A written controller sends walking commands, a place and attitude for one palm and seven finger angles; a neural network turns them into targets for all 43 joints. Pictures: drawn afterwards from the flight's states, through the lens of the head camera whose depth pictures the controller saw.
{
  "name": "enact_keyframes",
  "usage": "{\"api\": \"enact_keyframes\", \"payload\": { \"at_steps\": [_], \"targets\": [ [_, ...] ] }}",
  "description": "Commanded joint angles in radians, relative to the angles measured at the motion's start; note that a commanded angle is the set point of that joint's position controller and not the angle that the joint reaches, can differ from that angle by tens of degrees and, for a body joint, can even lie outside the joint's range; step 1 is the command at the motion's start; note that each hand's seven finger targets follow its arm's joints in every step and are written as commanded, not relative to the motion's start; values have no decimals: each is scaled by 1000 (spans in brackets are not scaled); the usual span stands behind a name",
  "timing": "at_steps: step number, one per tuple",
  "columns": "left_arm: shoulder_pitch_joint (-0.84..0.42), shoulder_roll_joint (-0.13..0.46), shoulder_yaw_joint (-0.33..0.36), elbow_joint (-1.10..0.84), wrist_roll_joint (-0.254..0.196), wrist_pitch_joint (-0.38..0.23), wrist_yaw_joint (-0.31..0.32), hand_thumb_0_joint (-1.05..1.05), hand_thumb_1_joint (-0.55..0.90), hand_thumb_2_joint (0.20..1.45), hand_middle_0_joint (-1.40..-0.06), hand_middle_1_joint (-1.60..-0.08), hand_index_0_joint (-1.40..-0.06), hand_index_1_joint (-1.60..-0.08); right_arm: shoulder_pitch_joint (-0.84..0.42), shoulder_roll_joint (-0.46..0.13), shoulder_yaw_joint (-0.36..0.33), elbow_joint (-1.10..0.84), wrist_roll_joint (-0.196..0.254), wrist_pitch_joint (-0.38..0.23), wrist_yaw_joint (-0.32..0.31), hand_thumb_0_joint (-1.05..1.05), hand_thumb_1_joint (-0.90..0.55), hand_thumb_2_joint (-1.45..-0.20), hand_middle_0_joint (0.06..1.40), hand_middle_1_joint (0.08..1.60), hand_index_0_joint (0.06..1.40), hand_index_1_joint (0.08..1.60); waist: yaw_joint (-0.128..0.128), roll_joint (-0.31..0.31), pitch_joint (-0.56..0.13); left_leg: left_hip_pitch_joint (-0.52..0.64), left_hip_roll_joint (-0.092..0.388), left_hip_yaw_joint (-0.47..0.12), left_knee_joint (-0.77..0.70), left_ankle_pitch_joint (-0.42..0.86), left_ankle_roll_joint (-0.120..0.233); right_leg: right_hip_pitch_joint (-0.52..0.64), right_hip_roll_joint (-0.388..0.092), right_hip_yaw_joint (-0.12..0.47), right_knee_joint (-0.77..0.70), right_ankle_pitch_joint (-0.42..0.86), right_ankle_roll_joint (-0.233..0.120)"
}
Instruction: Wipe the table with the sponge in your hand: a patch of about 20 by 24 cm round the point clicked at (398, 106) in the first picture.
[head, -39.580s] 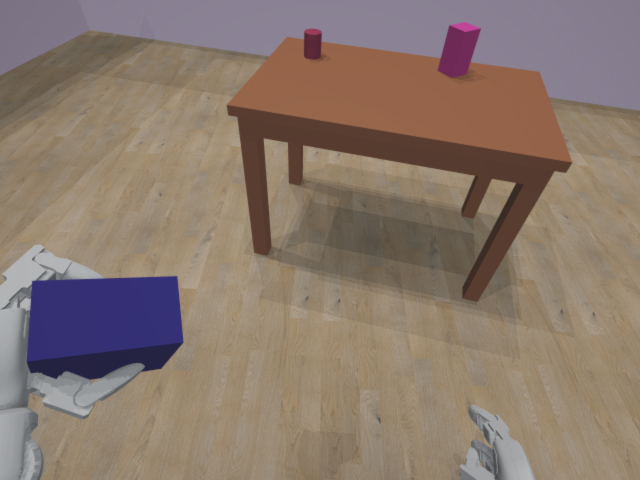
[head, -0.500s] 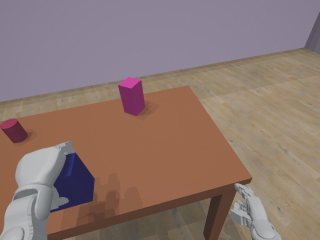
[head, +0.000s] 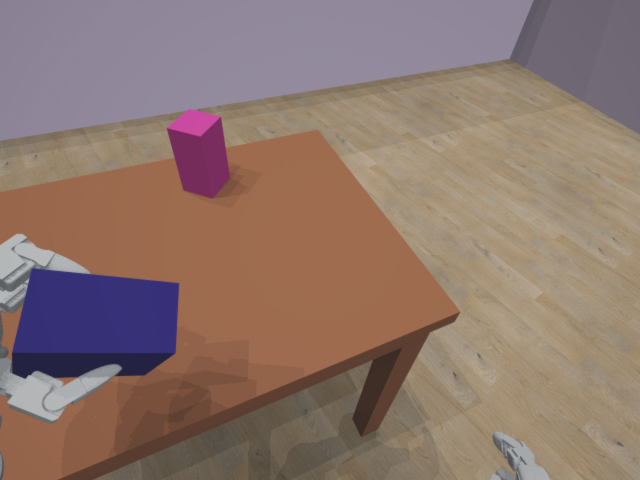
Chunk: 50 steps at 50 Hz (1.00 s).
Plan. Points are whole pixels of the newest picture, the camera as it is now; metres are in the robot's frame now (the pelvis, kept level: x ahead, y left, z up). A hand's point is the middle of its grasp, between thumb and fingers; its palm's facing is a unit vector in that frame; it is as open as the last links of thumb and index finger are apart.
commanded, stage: step back with the hand held close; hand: left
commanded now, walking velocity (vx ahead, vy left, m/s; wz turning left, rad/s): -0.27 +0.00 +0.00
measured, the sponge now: (118, 330) +0.23 +0.21 +0.14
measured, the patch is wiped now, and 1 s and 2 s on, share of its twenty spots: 0.90 0.90 0.90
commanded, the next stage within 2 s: stop stepping back and stand still in 1.02 s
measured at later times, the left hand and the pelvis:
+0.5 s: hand (51, 366) +0.18 +0.23 +0.17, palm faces +0.43 -0.82 -0.38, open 10.6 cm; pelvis -0.04 -0.01 -0.02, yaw +1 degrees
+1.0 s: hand out of the picture +0.09 +0.17 +0.17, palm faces +0.27 -0.88 -0.40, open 10.6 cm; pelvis -0.14 -0.04 +0.00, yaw -1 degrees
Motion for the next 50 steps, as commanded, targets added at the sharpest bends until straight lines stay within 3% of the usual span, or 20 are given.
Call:
{"api": "enact_keyframes", "payload": {
  "at_steps": [1,9,16,19,22,25,27,30,32,33,34,36,37,41,43,44,45,46,47,50],
  "targets": [
    [-74,158,123,-276,8,-98,26,0,100,1300,-1200,-1600,-1200,-1600,-163,-133,-48,-189,-8,-92,-5,0,-900,-900,200,300,200,300,37,136,-109,-83,142,-172,-218,-127,52,110,-53,24,-4,66,-42],
    [-115,133,107,-239,17,-114,37,0,100,1300,-1200,-1600,-1200,-1600,-143,-125,-41,-170,-21,-97,-6,0,-900,-900,200,300,200,300,18,39,-65,-99,97,-132,-99,-308,38,-40,-112,105,-100,-72,-74],
    [-162,122,122,-257,41,-118,36,0,100,1300,-1200,-1600,-1200,-1600,-162,-132,-46,-177,-22,-114,-6,0,-900,-900,200,300,200,300,24,200,-91,-212,194,-237,-280,-392,83,110,4,4,108,-26,-21],
    [-197,90,92,-247,50,-117,28,0,100,1300,-1200,-1600,-1200,-1600,-165,-123,-44,-171,-29,-118,2,0,-900,-900,200,300,200,300,27,186,-64,-250,221,-218,-254,-303,94,124,7,14,144,-37,-19],
    [-204,96,83,-238,43,-114,26,0,100,1300,-1200,-1600,-1200,-1600,-159,-111,-45,-167,-29,-112,5,0,-900,-900,200,300,200,300,19,57,-44,-237,131,-122,-91,-345,51,57,-82,117,-20,41,-59],
    [-154,132,84,-281,22,-112,38,0,100,1300,-1200,-1600,-1200,-1600,-142,-79,-44,-143,-27,-93,16,0,-900,-900,200,300,200,300,10,-175,-143,5,17,-10,302,-189,-27,-103,-328,322,-242,168,-182],
    [-103,146,108,-325,14,-107,42,0,100,1300,-1200,-1600,-1200,-1600,-163,-58,-33,-141,-27,-69,26,0,-900,-900,200,300,200,300,2,-134,-188,15,46,-31,294,-172,-27,-28,-354,281,-182,431,-199],
    [-43,161,153,-334,13,-108,51,0,100,1300,-1200,-1600,-1200,-1600,-172,-82,-45,-155,-27,-48,22,0,-900,-900,200,300,200,300,3,-28,-165,37,95,-56,-74,-46,3,-3,-239,159,-32,392,-103],
    [-17,155,181,-362,18,-129,60,0,100,1300,-1200,-1600,-1200,-1600,-187,-109,-66,-160,-35,-71,19,0,-900,-900,200,300,200,300,27,300,-194,96,321,-266,-264,300,94,-82,-22,-5,234,-8,-7],
    [-29,145,169,-355,14,-135,58,0,100,1300,-1200,-1600,-1200,-1600,-180,-94,-72,-155,-39,-92,21,0,-900,-900,200,300,200,300,9,343,-199,62,378,-290,-308,289,123,-113,16,15,444,-262,-4],
    [-64,143,173,-361,19,-135,61,0,100,1300,-1200,-1600,-1200,-1600,-149,-98,-74,-131,-51,-108,25,0,-900,-900,200,300,200,300,4,326,-157,66,375,-279,-280,360,146,-180,22,46,554,-290,-5],
    [-105,117,144,-344,8,-118,60,0,100,1300,-1200,-1600,-1200,-1600,-115,-92,-78,-95,-36,-130,31,0,-900,-900,200,300,200,300,15,209,-189,272,343,-175,-181,701,129,-252,18,33,470,-280,4],
    [-113,81,112,-312,14,-111,57,0,100,1300,-1200,-1600,-1200,-1600,-107,-96,-78,-88,-32,-140,36,0,-900,-900,200,300,200,300,21,203,-170,281,336,-150,-183,719,117,-228,4,31,380,-244,3],
    [-121,71,65,-290,27,-90,44,0,100,1300,-1200,-1600,-1200,-1600,-142,-108,-53,-110,-31,-137,45,0,-900,-900,200,300,200,300,31,262,-151,199,294,-125,-174,520,66,9,13,-8,3,-82,-7],
    [-115,67,59,-291,24,-95,34,0,100,1300,-1200,-1600,-1200,-1600,-169,-110,-43,-135,-23,-136,48,0,-900,-900,200,300,200,300,42,200,-148,106,264,-119,-95,342,41,137,1,-23,-172,101,-6],
    [-115,83,73,-291,24,-106,29,0,100,1300,-1200,-1600,-1200,-1600,-174,-108,-43,-142,-18,-139,47,0,-900,-900,200,300,200,300,45,126,-141,70,217,-88,-12,210,18,157,-27,-29,-262,209,-19],
    [-99,116,91,-274,27,-119,28,0,100,1300,-1200,-1600,-1200,-1600,-162,-94,-45,-144,-12,-132,47,0,-900,-900,200,300,200,300,33,-54,-151,30,131,1,167,51,-21,149,-142,45,-295,439,-70],
    [-44,155,116,-259,22,-110,29,0,100,1300,-1200,-1600,-1200,-1600,-139,-95,-84,-158,4,-120,42,0,-900,-900,200,300,200,300,47,-363,-235,-95,-17,44,451,-270,-73,174,-333,250,-279,600,-187],
    [-2,135,113,-260,-2,-101,26,0,100,1300,-1200,-1600,-1200,-1600,-160,-90,-89,-159,11,-110,32,0,-900,-900,200,300,200,300,33,-270,-223,-92,20,-63,602,-258,-65,91,-374,240,-239,620,-207],
    [21,123,130,-251,7,-95,30,0,100,1300,-1200,-1600,-1200,-1600,-201,-22,-29,-159,-19,-55,30,0,-900,-900,200,300,200,300,-3,-70,-207,-87,53,-28,547,-209,-72,38,-299,144,-154,628,-168]
  ]
}}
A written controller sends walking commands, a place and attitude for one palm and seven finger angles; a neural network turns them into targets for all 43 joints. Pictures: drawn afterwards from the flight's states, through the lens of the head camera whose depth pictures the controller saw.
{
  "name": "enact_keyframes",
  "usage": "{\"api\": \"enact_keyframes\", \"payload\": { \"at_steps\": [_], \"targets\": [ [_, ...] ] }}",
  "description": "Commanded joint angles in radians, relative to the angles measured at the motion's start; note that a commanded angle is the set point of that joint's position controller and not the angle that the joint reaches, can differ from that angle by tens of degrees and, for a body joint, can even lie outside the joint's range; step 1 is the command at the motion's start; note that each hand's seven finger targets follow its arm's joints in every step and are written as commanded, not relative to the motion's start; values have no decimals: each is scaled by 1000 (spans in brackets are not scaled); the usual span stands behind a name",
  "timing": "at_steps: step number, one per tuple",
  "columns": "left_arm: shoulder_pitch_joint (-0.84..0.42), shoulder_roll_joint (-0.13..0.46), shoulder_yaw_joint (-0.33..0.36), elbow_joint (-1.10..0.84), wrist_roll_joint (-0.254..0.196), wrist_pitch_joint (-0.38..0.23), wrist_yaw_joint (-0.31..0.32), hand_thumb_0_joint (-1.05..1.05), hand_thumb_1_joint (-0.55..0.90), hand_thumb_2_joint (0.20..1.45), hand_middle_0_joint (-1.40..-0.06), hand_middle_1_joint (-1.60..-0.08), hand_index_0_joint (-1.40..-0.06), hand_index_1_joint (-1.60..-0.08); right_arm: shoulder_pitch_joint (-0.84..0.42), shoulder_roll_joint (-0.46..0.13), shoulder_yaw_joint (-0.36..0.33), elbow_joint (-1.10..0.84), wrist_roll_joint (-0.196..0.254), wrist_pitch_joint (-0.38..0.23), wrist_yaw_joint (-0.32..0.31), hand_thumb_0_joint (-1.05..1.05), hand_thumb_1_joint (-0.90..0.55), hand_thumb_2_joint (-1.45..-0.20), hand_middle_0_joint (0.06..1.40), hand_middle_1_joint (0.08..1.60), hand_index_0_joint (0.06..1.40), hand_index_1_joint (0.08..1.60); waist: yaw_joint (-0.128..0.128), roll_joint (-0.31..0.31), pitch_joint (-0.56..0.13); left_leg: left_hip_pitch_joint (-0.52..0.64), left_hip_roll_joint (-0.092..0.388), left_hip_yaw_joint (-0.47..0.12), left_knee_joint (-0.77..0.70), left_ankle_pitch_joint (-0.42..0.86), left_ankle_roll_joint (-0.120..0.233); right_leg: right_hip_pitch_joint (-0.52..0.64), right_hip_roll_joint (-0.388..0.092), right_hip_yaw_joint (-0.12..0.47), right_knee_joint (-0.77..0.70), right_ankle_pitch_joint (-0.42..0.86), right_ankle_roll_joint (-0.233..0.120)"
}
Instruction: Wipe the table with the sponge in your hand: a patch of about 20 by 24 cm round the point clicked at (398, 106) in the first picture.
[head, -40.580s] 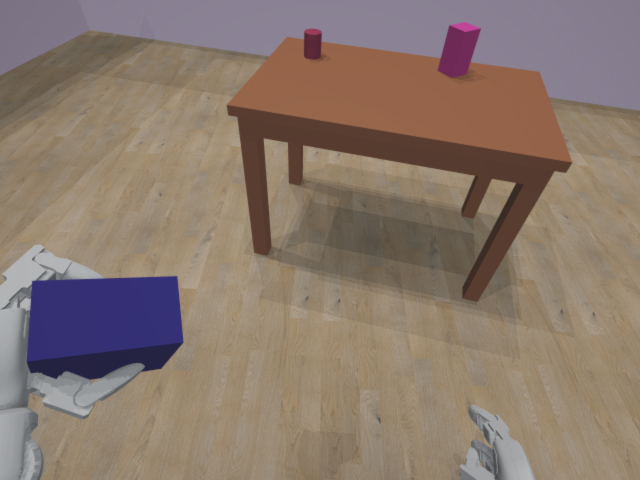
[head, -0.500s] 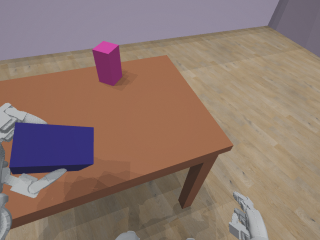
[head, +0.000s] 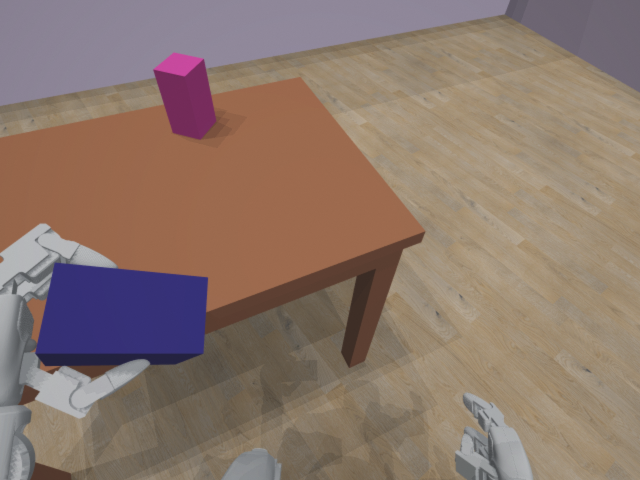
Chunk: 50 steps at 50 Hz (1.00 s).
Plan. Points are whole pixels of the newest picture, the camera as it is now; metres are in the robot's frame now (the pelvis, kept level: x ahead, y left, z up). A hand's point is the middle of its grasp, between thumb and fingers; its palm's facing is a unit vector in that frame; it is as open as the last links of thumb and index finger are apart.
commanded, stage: step back with the hand held close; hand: left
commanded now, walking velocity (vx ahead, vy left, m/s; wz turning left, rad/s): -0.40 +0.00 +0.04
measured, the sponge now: (147, 323) +0.23 +0.17 +0.15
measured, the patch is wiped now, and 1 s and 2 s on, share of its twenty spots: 0.90 0.90 0.90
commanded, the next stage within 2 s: stop stepping back and stand still in 0.02 s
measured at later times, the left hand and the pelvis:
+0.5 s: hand out of the picture +0.05 +0.21 +0.17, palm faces +0.40 -0.85 -0.34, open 10.6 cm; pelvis -0.16 -0.02 -0.01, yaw +3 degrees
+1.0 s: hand out of the picture -0.05 +0.15 +0.17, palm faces +0.35 -0.86 -0.38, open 10.6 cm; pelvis -0.24 -0.08 +0.00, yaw +3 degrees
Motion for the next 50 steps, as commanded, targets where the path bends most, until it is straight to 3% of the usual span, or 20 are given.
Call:
{"api": "enact_keyframes", "payload": {
  "at_steps": [1,5,7,10,13,18,20,23,26,30,31,32,35,40,41,42,43,44,46,50],
  "targets": [
    [36,205,219,-173,-9,-54,40,0,100,1300,-1200,-1600,-1200,-1600,-109,-85,-35,-186,-9,-5,-25,0,-900,-900,200,300,200,300,4,-101,-232,93,30,-15,-25,-94,1,60,-326,181,-108,628,-106],
    [8,204,211,-201,-14,-54,50,0,100,1300,-1200,-1600,-1200,-1600,-46,-130,-52,-179,-5,-9,-43,0,-900,-900,200,300,200,300,-6,-153,-297,250,-6,65,-416,-20,26,83,-288,200,-72,498,-66],
    [13,211,218,-223,-21,-56,54,0,100,1300,-1200,-1600,-1200,-1600,-24,-167,-70,-186,3,-21,-46,0,-900,-900,200,300,200,300,-8,17,-303,376,76,65,-712,209,57,68,-195,125,91,316,-22],
    [-114,216,185,-292,-5,-55,67,0,100,1300,-1200,-1600,-1200,-1600,-36,-160,-72,-188,-10,-78,-32,0,-900,-900,200,300,200,300,-35,387,-134,331,329,-226,-712,528,207,-227,-44,105,552,-289,46],
    [-80,148,137,-160,8,-19,55,0,100,1300,-1200,-1600,-1200,-1600,13,-175,-86,-125,22,-104,0,0,-900,-900,200,300,200,300,-8,142,-86,269,247,-96,-669,326,195,-216,-47,91,578,-144,49],
    [-206,132,96,-90,17,-26,23,0,100,1300,-1200,-1600,-1200,-1600,-38,-182,-42,-149,9,-85,-1,0,-900,-900,200,300,200,300,9,237,-43,60,171,-95,-658,-204,154,117,-21,-37,107,-131,39],
    [-220,153,112,-65,21,-25,11,0,100,1300,-1200,-1600,-1200,-1600,-37,-172,-43,-157,11,-69,-6,0,-900,-900,200,300,200,300,22,42,-94,64,70,10,-404,-206,118,214,-28,-63,-119,-45,11],
    [-231,191,115,-95,-2,-31,-7,0,100,1300,-1200,-1600,-1200,-1600,-17,-192,-79,-159,33,-51,6,0,-900,-900,200,300,200,300,11,-335,-159,103,-44,1,285,29,61,-2,-338,401,-323,33,-164],
    [-200,205,144,-125,-10,-34,-18,0,100,1300,-1200,-1600,-1200,-1600,-47,-137,-41,-135,29,-12,17,0,-900,-900,200,300,200,300,-23,-54,-51,226,75,-59,98,42,94,-288,-322,216,-253,-128,-138],
    [-162,213,181,-133,-9,-36,15,0,100,1300,-1200,-1600,-1200,-1600,-36,-151,-29,-148,16,-46,-22,0,-900,-900,200,300,200,300,-5,147,-151,415,26,57,-571,-3,127,-213,-134,66,81,-254,-60],
    [-130,200,180,-112,-14,-31,24,0,100,1300,-1200,-1600,-1200,-1600,-25,-182,-43,-166,4,-58,-28,0,-900,-900,200,300,200,300,0,375,-137,423,159,-186,-763,-104,183,-265,-5,-18,395,-293,-16],
    [-185,216,184,-151,6,-45,22,0,100,1300,-1200,-1600,-1200,-1600,-48,-161,-38,-173,11,-80,-21,0,-900,-900,200,300,200,300,4,406,-123,310,267,-296,-825,-25,253,-303,20,-13,646,-285,20],
    [-144,201,167,-30,4,-44,13,0,100,1300,-1200,-1600,-1200,-1600,-10,-127,-27,-92,15,-111,1,0,-900,-900,200,300,200,300,-3,96,-33,219,293,-322,-775,25,296,-331,-103,121,675,-184,28],
    [-169,162,133,-21,4,-48,4,0,100,1300,-1200,-1600,-1200,-1600,-47,-178,-35,-121,4,-124,-15,0,-900,-900,200,300,200,300,49,93,-73,19,138,-47,-558,-185,166,258,-41,-58,19,-132,20],
    [-158,163,125,-1,14,-40,-1,0,100,1300,-1200,-1600,-1200,-1600,-43,-172,-39,-125,8,-116,-15,0,-900,-900,200,300,200,300,49,-67,-59,-7,24,63,-273,-137,133,276,-78,1,-134,-82,-9],
    [-184,174,118,-29,6,-38,-10,0,100,1300,-1200,-1600,-1200,-1600,-68,-161,-51,-142,15,-102,-10,0,-900,-900,200,300,200,300,41,-304,-80,-80,-53,126,71,-127,96,241,-277,336,-308,-228,-98],
    [-215,192,131,-66,-10,-46,-11,0,100,1300,-1200,-1600,-1200,-1600,-47,-166,-51,-143,22,-108,-10,0,-900,-900,200,300,200,300,16,-288,-99,-77,-33,24,240,3,82,140,-388,541,-404,-266,-143],
    [-211,194,130,-90,-17,-58,-18,0,100,1300,-1200,-1600,-1200,-1600,-22,-167,-58,-115,20,-109,-1,0,-900,-900,200,300,200,300,-3,-194,-92,-60,-7,-35,284,82,70,89,-388,548,-399,-298,-155],
    [-187,229,169,-135,-21,-66,-19,0,100,1300,-1200,-1600,-1200,-1600,-28,-149,-54,-100,17,-78,2,0,-900,-900,200,300,200,300,-14,-21,-45,2,53,-28,188,135,71,-66,-381,406,-385,-356,-151],
    [-70,198,163,-111,-16,-59,16,0,100,1300,-1200,-1600,-1200,-1600,-34,-117,-34,-120,6,-79,-26,0,-900,-900,200,300,200,300,2,-83,-130,286,23,118,-284,66,95,-100,-309,224,-349,-396,-90]
  ]
}}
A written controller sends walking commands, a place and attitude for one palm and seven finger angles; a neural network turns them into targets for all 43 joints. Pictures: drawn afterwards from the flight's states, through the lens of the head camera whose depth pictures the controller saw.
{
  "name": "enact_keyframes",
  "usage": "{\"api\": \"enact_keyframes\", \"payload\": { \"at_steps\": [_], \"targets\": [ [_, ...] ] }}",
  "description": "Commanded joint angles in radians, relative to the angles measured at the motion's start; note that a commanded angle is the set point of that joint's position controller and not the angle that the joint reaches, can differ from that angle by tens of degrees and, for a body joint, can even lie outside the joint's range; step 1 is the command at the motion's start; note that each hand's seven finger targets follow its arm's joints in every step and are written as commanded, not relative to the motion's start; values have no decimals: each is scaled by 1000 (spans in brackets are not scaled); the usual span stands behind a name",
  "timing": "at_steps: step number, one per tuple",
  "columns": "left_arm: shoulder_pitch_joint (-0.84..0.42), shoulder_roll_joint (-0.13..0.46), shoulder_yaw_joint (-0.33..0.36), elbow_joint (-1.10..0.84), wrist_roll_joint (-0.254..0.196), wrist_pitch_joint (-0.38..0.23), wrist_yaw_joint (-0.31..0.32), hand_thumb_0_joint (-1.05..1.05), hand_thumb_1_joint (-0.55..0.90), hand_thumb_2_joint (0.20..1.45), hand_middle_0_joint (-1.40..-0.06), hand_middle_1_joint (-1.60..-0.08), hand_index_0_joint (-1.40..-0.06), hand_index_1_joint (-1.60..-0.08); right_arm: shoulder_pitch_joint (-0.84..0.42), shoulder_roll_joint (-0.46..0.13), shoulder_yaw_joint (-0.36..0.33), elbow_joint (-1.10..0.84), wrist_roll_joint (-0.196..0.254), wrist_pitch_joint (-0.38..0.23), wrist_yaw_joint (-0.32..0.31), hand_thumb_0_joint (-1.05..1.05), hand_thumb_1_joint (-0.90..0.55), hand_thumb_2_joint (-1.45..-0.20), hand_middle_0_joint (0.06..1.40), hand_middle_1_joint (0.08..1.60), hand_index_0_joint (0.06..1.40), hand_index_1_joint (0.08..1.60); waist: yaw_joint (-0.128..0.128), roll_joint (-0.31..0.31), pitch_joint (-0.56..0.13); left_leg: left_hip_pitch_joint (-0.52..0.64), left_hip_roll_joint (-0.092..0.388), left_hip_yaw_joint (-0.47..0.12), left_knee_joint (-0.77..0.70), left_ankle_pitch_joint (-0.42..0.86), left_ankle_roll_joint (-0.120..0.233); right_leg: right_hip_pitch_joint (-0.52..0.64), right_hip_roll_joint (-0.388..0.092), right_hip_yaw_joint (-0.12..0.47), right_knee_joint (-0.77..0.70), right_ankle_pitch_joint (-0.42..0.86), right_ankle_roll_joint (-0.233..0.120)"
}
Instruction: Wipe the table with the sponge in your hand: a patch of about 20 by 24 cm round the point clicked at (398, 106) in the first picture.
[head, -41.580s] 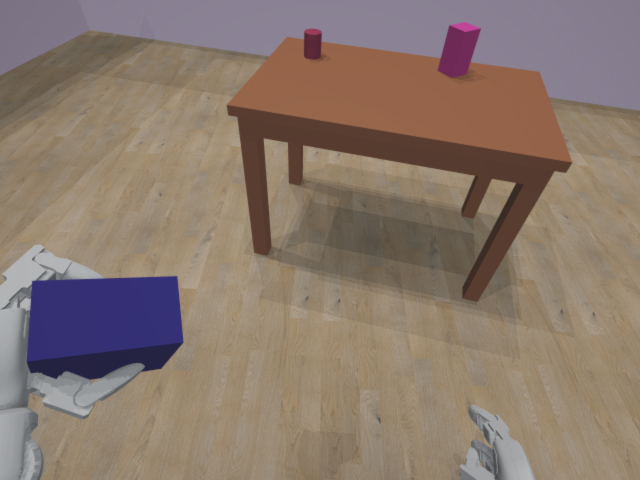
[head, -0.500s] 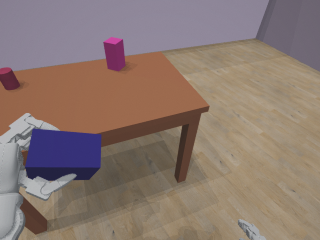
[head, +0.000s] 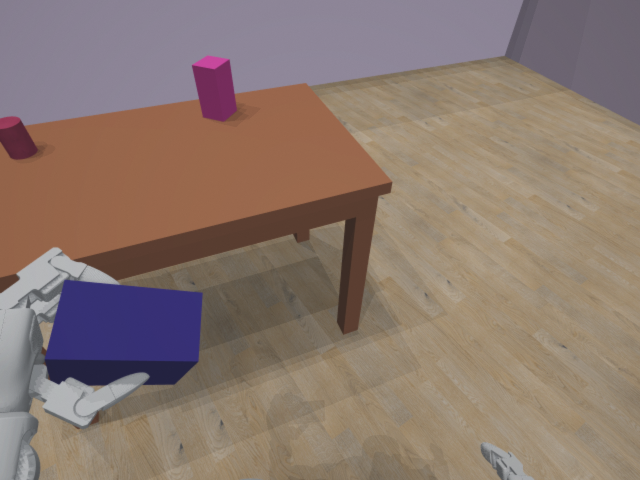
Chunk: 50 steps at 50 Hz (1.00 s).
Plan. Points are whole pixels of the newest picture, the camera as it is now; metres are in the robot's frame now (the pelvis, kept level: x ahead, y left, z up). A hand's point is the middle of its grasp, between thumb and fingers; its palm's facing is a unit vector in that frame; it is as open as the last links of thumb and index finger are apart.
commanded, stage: stop stepping back and stand still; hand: left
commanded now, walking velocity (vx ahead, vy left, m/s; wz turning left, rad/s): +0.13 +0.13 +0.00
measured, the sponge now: (147, 340) +0.22 +0.18 +0.14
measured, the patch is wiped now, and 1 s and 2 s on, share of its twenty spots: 0.90 0.90 0.90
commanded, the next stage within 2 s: stand and wait in 1.36 s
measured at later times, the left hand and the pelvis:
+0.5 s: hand (73, 343) +0.20 +0.23 +0.17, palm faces +0.40 -0.84 -0.37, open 10.6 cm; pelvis +0.00 -0.01 +0.01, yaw +2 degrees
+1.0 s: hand (42, 313) +0.23 +0.28 +0.16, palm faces +0.39 -0.85 -0.36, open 10.6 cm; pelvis +0.02 +0.03 +0.02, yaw +1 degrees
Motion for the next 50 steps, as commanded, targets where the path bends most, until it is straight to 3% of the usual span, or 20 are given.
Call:
{"api": "enact_keyframes", "payload": {
  "at_steps": [1,3,5,6,7,9,11,12,13,14,16,18,21,23,25,27,32,37,47,50],
  "targets": [
    [-45,198,160,-200,-11,-59,62,0,100,1300,-1200,-1600,-1200,-1600,-138,-72,-34,-213,-7,-72,-37,0,-900,-900,200,300,200,300,4,-70,-71,269,18,57,-437,-49,27,-95,-263,286,-349,-381,-26],
    [-60,206,155,-205,-10,-64,76,0,100,1300,-1200,-1600,-1200,-1600,-128,-88,-35,-227,-13,-82,-50,0,-900,-900,200,300,200,300,5,-8,-88,346,-12,83,-625,-108,41,-43,-208,266,-278,-423,2],
    [-77,200,157,-203,-10,-70,83,0,100,1300,-1200,-1600,-1200,-1600,-126,-133,-52,-241,-19,-89,-53,0,-900,-900,200,300,200,300,16,140,-75,308,96,-115,-744,-206,104,-3,-78,182,-74,-341,60],
    [-65,187,155,-197,-12,-61,88,0,100,1300,-1200,-1600,-1200,-1600,-130,-146,-61,-251,-10,-89,-55,0,-900,-900,200,300,200,300,20,220,-114,361,181,-212,-754,-87,132,-5,-12,79,104,-190,85],
    [-77,202,152,-200,-8,-51,90,0,100,1300,-1200,-1600,-1200,-1600,-115,-127,-56,-231,-5,-83,-52,0,-900,-900,200,300,200,300,-1,272,-69,294,241,-306,-831,-263,155,-62,-6,56,204,-262,102],
    [-82,182,144,-155,7,-39,80,0,100,1300,-1200,-1600,-1200,-1600,-129,-120,-54,-218,-3,-98,-36,0,-900,-900,200,300,200,300,16,209,51,125,231,-237,-831,-256,148,-8,-35,87,174,-203,92],
    [-97,186,140,-151,7,-32,77,0,100,1300,-1200,-1600,-1200,-1600,-144,-128,-49,-223,-7,-98,-35,0,-900,-900,200,300,200,300,36,49,45,36,128,-102,-636,-226,79,197,-16,76,-111,-108,87],
    [-105,175,124,-123,10,-34,70,0,100,1300,-1200,-1600,-1200,-1600,-154,-131,-57,-221,-15,-91,-37,0,-900,-900,200,300,200,300,40,-138,68,-32,35,-32,-410,-219,44,214,-98,244,-275,-175,43],
    [-124,180,119,-131,7,-35,64,0,100,1300,-1200,-1600,-1200,-1600,-153,-119,-64,-231,-12,-83,-31,0,-900,-900,200,300,200,300,30,-307,18,-57,-38,19,-151,-196,7,188,-290,580,-441,-365,-24],
    [-194,172,104,-174,1,-51,57,0,100,1300,-1200,-1600,-1200,-1600,-142,-121,-66,-218,-11,-80,-24,0,-900,-900,200,300,200,300,18,-240,26,-30,-20,-56,-17,-97,-5,112,-330,642,-514,-405,-23],
    [-246,216,132,-231,1,-70,52,0,100,1300,-1200,-1600,-1200,-1600,-142,-112,-55,-200,-12,-72,-15,0,-900,-900,200,300,200,300,-2,-16,17,16,31,-84,-79,-41,-9,79,-328,536,-444,-242,-44],
    [-171,206,137,-217,-2,-71,65,0,100,1300,-1200,-1600,-1200,-1600,-134,-85,-37,-208,-18,-65,-22,0,-900,-900,200,300,200,300,6,-20,-28,137,30,-21,-288,-34,-3,80,-290,393,-403,-155,-52],
    [-96,172,120,-176,-2,-51,87,0,100,1300,-1200,-1600,-1200,-1600,-147,-79,-29,-229,-24,-62,-41,0,-900,-900,200,300,200,300,12,-42,-60,327,2,27,-583,18,14,64,-222,294,-364,-225,-10],
    [-111,171,111,-195,-8,-53,94,0,100,1300,-1200,-1600,-1200,-1600,-158,-102,-35,-243,-27,-60,-46,0,-900,-900,200,300,200,300,19,59,-43,350,75,-86,-712,-39,48,50,-135,244,-276,-220,43],
    [-132,168,112,-206,-4,-50,98,0,100,1300,-1200,-1600,-1200,-1600,-173,-135,-49,-255,-15,-56,-43,0,-900,-900,200,300,200,300,36,95,-66,286,148,-181,-731,23,68,136,-58,181,-182,-32,90],
    [-97,172,120,-167,-3,-36,96,0,100,1300,-1200,-1600,-1200,-1600,-168,-106,-36,-248,-10,-56,-45,0,-900,-900,200,300,200,300,22,104,-26,222,107,-129,-733,-74,39,144,-65,188,-231,-92,81],
    [-89,173,117,-165,-7,-31,89,0,100,1300,-1200,-1600,-1200,-1600,-168,-107,-40,-243,-14,-63,-34,0,-900,-900,200,300,200,300,19,-24,-74,283,58,-57,-614,159,8,202,-138,259,-288,96,55],
    [-98,172,111,-216,-7,-32,93,0,100,1300,-1200,-1600,-1200,-1600,-179,-115,-39,-252,-18,-55,-36,0,-900,-900,200,300,200,300,24,70,-76,331,81,-76,-674,238,7,209,-100,208,-243,185,61],
    [-100,162,107,-206,-7,-35,94,0,100,1300,-1200,-1600,-1200,-1600,-184,-115,-38,-260,-18,-38,-40,0,-900,-900,200,300,200,300,27,104,-97,334,98,-90,-723,278,0,246,-65,160,-206,230,72],
    [-89,156,104,-183,-10,-32,93,0,100,1300,-1200,-1600,-1200,-1600,-185,-114,-37,-260,-20,-35,-41,0,-900,-900,200,300,200,300,26,72,-92,316,94,-84,-720,266,-3,254,-67,160,-219,239,74]
  ]
}}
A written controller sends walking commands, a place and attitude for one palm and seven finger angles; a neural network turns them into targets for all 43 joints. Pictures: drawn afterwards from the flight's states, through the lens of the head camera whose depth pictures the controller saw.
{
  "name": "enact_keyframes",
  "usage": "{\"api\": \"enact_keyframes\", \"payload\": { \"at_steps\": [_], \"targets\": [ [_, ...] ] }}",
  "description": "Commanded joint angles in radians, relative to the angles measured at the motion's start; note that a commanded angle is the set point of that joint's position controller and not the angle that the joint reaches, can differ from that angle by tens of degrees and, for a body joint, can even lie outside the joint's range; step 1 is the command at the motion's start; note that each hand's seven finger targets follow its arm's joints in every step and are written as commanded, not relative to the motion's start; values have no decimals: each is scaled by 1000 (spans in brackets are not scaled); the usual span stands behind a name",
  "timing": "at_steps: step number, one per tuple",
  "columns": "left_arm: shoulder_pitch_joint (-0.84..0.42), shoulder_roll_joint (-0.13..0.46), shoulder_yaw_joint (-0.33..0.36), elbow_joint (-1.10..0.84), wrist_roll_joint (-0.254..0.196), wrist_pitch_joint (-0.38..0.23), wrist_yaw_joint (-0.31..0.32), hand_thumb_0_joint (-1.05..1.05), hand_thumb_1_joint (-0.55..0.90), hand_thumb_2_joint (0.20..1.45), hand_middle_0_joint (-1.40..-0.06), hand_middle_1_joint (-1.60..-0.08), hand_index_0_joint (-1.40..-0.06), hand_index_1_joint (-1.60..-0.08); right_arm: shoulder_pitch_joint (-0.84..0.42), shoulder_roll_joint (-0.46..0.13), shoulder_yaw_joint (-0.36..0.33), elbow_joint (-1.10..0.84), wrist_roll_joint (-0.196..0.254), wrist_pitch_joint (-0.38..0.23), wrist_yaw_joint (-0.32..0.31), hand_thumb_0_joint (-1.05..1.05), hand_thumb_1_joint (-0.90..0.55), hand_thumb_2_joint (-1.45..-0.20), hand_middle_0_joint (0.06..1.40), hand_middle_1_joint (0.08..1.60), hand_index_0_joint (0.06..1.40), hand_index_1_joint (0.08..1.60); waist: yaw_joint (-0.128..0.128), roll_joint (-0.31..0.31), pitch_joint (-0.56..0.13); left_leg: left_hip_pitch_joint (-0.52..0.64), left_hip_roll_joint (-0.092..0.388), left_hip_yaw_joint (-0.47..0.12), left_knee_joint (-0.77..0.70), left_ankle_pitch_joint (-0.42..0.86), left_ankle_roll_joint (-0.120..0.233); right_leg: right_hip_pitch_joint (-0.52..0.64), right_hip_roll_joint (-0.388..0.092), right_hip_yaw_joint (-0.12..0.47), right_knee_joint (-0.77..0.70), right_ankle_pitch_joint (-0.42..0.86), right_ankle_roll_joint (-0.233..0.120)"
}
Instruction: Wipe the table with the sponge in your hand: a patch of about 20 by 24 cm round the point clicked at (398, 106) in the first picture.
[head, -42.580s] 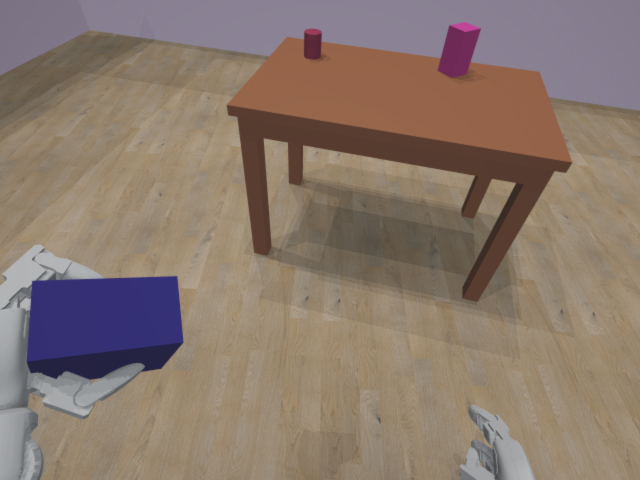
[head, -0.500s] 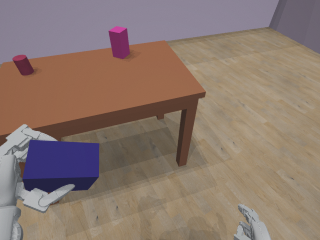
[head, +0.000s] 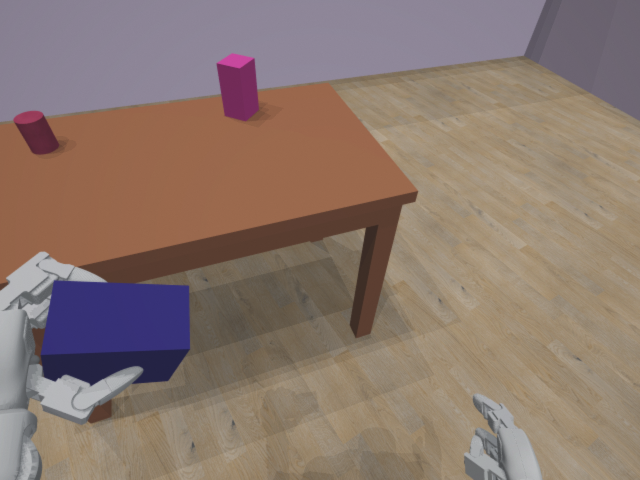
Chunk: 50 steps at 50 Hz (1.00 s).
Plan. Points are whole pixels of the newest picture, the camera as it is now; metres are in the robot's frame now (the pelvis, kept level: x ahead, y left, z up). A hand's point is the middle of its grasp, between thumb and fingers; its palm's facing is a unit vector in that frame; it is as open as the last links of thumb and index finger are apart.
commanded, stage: stop stepping back and stand still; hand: left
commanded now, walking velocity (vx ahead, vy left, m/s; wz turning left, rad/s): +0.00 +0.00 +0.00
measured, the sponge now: (138, 336) +0.23 +0.20 +0.13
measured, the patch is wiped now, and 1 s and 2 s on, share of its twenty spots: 0.90 0.90 0.90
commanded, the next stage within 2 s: stand and wait in 0.36 s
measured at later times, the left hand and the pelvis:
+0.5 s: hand (68, 330) +0.22 +0.26 +0.15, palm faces +0.38 -0.86 -0.35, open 10.6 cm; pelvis +0.00 +0.02 +0.00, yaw -1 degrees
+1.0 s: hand (82, 332) +0.22 +0.24 +0.15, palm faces +0.38 -0.85 -0.37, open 10.6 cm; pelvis +0.00 +0.01 +0.00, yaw +0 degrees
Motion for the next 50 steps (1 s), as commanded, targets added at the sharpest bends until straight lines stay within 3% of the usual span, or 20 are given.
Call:
{"api": "enact_keyframes", "payload": {
  "at_steps": [1,4,6,8,20,22,24,28,30,35,41,47,50],
  "targets": [
    [-73,148,111,-219,-4,-75,13,0,100,1300,-1200,-1600,-1200,-1600,-116,-125,-52,-163,-5,-49,-9,0,-900,-900,200,300,200,300,3,77,-107,-19,105,-131,-107,200,4,81,-74,106,-37,186,7],
    [-102,145,107,-212,-2,-76,14,0,100,1300,-1200,-1600,-1200,-1600,-117,-122,-49,-158,-5,-43,-8,0,-900,-900,200,300,200,300,4,63,-94,-41,105,-129,-122,135,3,81,-68,106,-49,148,9],
    [-118,158,116,-225,1,-80,15,0,100,1300,-1200,-1600,-1200,-1600,-123,-124,-49,-161,-8,-43,-11,0,-900,-900,200,300,200,300,4,103,-84,-46,103,-133,-138,85,3,68,-66,107,-51,115,7],
    [-125,146,105,-227,2,-82,17,0,100,1300,-1200,-1600,-1200,-1600,-120,-120,-46,-157,-8,-43,-11,0,-900,-900,200,300,200,300,5,91,-91,-53,108,-138,-148,80,2,81,-59,98,-42,117,9],
    [-110,136,103,-218,-1,-85,15,0,100,1300,-1200,-1600,-1200,-1600,-117,-119,-50,-150,-8,-39,-12,0,-900,-900,200,300,200,300,5,73,-120,-25,105,-127,-127,187,-9,96,-64,91,-26,189,11],
    [-106,137,104,-214,0,-84,14,0,100,1300,-1200,-1600,-1200,-1600,-120,-119,-48,-149,-8,-37,-14,0,-900,-900,200,300,200,300,6,90,-110,-29,107,-130,-131,186,-13,88,-65,94,-25,178,10],
    [-103,142,111,-203,-1,-83,15,0,100,1300,-1200,-1600,-1200,-1600,-120,-117,-50,-148,-7,-34,-14,0,-900,-900,200,300,200,300,5,61,-112,-28,105,-124,-126,173,-10,88,-65,96,-33,179,11],
    [-116,143,109,-222,1,-88,16,0,100,1300,-1200,-1600,-1200,-1600,-124,-120,-50,-147,-8,-32,-15,0,-900,-900,200,300,200,300,7,97,-112,-27,109,-132,-142,156,-14,81,-60,92,-20,157,10],
    [-102,144,112,-209,-1,-85,16,0,100,1300,-1200,-1600,-1200,-1600,-122,-119,-51,-150,-7,-32,-16,0,-900,-900,200,300,200,300,7,65,-114,-31,105,-124,-130,164,-9,88,-65,94,-29,171,12],
    [-101,141,109,-192,-3,-82,16,0,100,1300,-1200,-1600,-1200,-1600,-124,-119,-52,-146,-7,-30,-17,0,-900,-900,200,300,200,300,6,50,-107,-34,94,-115,-119,132,-8,76,-73,112,-53,160,8],
    [-104,152,116,-201,0,-81,17,0,100,1300,-1200,-1600,-1200,-1600,-126,-128,-55,-151,-8,-30,-20,0,-900,-900,200,300,200,300,6,80,-110,-28,92,-122,-123,118,-11,65,-73,118,-56,135,4],
    [-98,142,110,-181,-2,-77,16,0,100,1300,-1200,-1600,-1200,-1600,-124,-120,-53,-147,-8,-27,-21,0,-900,-900,200,300,200,300,6,40,-99,-37,85,-113,-115,86,-5,61,-78,127,-83,110,4],
    [-103,146,110,-192,-2,-76,18,0,100,1300,-1200,-1600,-1200,-1600,-124,-125,-55,-151,-8,-28,-20,0,-900,-900,200,300,200,300,6,51,-115,-29,81,-114,-107,117,-5,72,-80,127,-79,132,2]
  ]
}}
